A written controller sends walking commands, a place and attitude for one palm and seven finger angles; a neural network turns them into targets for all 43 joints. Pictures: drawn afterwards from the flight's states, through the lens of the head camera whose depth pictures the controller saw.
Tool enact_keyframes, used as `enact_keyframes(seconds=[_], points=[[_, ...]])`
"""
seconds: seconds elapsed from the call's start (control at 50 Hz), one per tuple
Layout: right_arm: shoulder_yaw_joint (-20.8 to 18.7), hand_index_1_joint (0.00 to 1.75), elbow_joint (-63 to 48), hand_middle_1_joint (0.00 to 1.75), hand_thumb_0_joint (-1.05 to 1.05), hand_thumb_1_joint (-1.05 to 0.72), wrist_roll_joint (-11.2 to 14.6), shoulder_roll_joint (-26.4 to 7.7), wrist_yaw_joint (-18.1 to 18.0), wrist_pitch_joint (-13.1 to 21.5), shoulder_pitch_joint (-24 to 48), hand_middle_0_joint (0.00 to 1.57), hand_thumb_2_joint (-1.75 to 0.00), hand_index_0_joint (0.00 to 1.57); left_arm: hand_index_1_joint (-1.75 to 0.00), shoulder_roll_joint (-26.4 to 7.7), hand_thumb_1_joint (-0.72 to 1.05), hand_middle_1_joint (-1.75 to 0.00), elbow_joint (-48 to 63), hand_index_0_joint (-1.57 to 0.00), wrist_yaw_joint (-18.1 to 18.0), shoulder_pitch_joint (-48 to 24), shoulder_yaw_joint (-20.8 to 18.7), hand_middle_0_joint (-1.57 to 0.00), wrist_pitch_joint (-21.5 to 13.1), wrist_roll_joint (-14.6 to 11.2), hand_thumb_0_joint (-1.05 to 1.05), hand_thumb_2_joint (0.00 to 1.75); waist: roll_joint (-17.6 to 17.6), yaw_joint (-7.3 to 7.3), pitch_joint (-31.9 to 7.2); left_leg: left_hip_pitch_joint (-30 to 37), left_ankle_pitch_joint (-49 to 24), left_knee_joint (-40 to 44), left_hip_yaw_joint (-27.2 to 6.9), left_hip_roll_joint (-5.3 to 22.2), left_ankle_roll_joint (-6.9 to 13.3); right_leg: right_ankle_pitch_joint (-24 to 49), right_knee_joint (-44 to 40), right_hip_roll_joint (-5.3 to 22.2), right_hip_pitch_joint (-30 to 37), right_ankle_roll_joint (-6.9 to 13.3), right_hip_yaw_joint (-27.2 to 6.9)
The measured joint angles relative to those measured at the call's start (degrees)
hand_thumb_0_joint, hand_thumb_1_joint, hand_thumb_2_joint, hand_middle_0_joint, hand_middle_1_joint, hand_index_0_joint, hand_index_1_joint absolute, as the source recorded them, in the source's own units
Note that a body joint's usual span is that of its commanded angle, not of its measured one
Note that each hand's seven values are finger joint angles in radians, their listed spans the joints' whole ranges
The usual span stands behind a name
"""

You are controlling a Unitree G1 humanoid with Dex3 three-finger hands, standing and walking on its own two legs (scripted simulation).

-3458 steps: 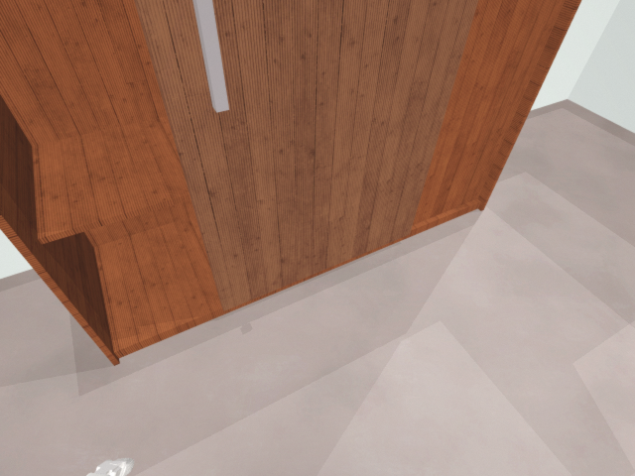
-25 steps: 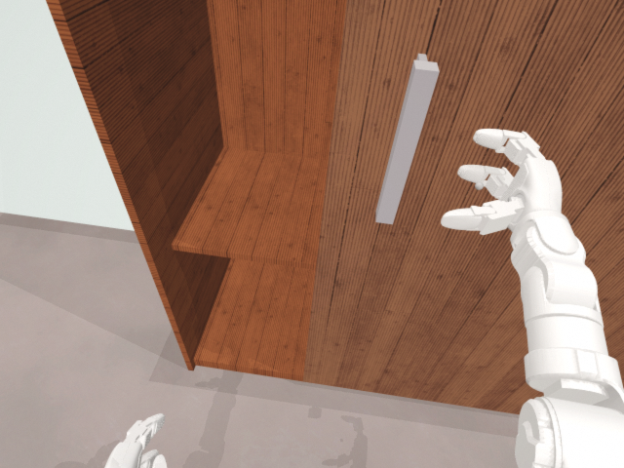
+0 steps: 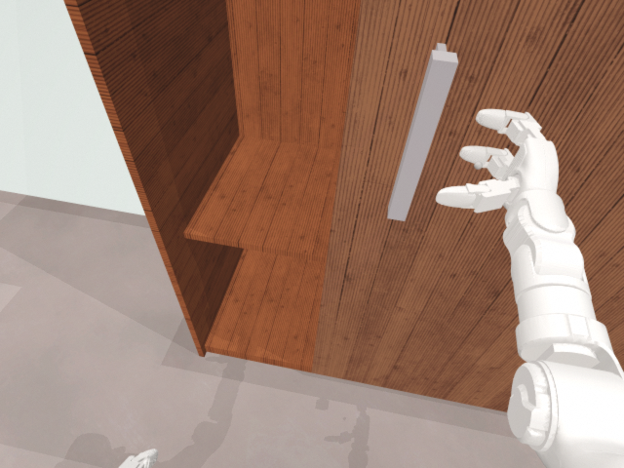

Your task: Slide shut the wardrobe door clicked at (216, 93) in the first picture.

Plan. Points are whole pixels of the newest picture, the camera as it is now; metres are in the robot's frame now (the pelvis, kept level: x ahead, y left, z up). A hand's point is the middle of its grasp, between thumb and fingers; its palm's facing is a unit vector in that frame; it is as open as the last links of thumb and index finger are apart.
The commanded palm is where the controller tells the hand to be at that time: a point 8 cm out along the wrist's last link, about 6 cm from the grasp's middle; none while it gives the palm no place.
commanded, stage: move the hooked fingers beside the handle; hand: right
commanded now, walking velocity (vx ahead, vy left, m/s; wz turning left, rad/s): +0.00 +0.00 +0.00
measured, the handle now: (416, 140) +0.50 -0.07 +0.19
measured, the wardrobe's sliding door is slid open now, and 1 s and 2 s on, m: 0.36 0.36 0.36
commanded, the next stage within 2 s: feel for the door with the fingertips in 0.48 s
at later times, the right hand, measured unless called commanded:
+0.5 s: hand (470, 166) +0.45 -0.14 +0.19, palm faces +0.08 +1.00 +0.00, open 13.8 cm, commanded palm +0.43 -0.18 +0.20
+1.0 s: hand (433, 157) +0.45 -0.09 +0.20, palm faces +0.07 +1.00 +0.00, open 14.0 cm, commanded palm +0.42 -0.14 +0.20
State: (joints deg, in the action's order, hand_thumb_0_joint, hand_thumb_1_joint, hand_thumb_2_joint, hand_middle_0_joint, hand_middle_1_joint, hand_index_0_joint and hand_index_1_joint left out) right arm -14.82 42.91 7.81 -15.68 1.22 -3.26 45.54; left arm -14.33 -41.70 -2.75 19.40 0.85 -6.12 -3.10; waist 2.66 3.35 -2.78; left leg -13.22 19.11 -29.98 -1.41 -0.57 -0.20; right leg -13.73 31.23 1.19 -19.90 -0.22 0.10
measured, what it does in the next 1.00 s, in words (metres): stands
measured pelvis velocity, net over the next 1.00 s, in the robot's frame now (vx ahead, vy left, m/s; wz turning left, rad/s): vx -0.01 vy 0.01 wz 0.00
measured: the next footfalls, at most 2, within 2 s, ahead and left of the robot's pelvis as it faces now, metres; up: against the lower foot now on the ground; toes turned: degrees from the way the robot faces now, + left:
none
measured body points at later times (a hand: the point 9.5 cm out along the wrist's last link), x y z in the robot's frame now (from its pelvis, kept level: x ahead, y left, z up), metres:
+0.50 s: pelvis -0.01 +0.00 +0.00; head +0.00 +0.01 +0.45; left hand +0.08 +0.25 -0.12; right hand +0.44 -0.19 +0.20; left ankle -0.04 +0.13 -0.73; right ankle +0.03 -0.12 -0.73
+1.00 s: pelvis -0.01 +0.01 +0.00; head +0.00 +0.03 +0.45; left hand +0.10 +0.25 -0.12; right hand +0.44 -0.14 +0.21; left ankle -0.04 +0.13 -0.73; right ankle +0.03 -0.12 -0.73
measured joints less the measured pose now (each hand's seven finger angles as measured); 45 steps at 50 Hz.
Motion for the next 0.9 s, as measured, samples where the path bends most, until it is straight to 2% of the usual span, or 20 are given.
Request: enact_keyframes(seconds=[0.14,0.22,0.36,0.54,0.7,0.9], points=[[1.69,1.2,0.58,1.21,-0.01,0.5,0.46,0.6,-0.13,-1.01,1.23,0.31,-0.3,0.3,-0.3,-0.03,0.91,-0.3,0.15,-0.2,0.02,-0.33,-0.03,-0.2,-0.29,-0.26,0.01,0.89,0.3,-0.37,-0.06,0.05,-0.18,0.16,0.27,0.1,-0.16,0.06,0.27,-0.13,-0.28,0.15,-0.26],[1.39,1.2,2.47,1.2,-0.01,0.5,0.46,1.33,-0.61,-1.28,2.49,0.31,-0.3,0.3,-0.3,0.06,0.91,-0.3,0.26,-0.2,0.04,-1.32,0.27,-0.2,-0.31,-0.07,0.01,0.89,0.02,-0.28,0.0,-0.6,-0.24,-0.14,0.38,0.19,-0.21,0.32,0.32,-0.24,-0.85,0.19,-0.35],[1.62,1.22,3.38,1.22,-0.01,0.5,-1.18,1.12,-1.83,0.71,3.44,0.34,-0.3,0.32,-0.3,0.15,0.91,-0.3,0.95,-0.2,0.27,-1.82,0.17,-0.2,-0.82,0.3,0.01,0.89,-0.12,-0.12,0.41,-1.74,-0.19,-0.93,0.52,0.11,-0.13,0.43,0.89,-0.18,-1.94,0.09,-0.51],[2.19,1.21,4.17,1.22,-0.01,0.5,-0.31,0.94,-1.56,1.18,3.53,0.32,-0.3,0.31,-0.3,0.01,0.91,-0.3,0.33,-0.2,0.36,-0.65,0.1,-0.2,-1.11,0.0,0.01,0.89,0.21,-0.13,0.17,-1.35,-0.08,-0.89,0.65,-0.01,-0.01,0.26,0.99,-0.08,-1.64,-0.02,-0.64],[3.57,1.2,2.5,1.2,-0.01,0.5,0.13,3.55,-2.47,0.74,3.79,0.31,-0.3,0.3,-0.3,-0.02,0.91,-0.3,-0.16,-0.2,1.0,-0.27,-0.13,-0.2,-1.05,0.06,0.01,0.89,0.58,-0.29,-0.39,-1.25,0.03,-0.92,0.63,0.03,0.09,0.32,0.67,-0.11,-1.36,-0.1,-0.62],[3.64,1.2,-0.62,1.2,-0.01,0.5,-1.07,6.57,-5.97,-0.7,1.92,0.3,-0.3,0.3,-0.3,0.6,0.91,-0.3,1.05,-0.2,1.54,-1.53,-0.04,-0.2,-0.25,0.62,0.01,0.89,0.44,-0.06,-0.41,-1.09,0.12,-1.13,0.28,-0.27,0.45,0.52,0.03,0.23,-0.63,-0.45,-0.29]])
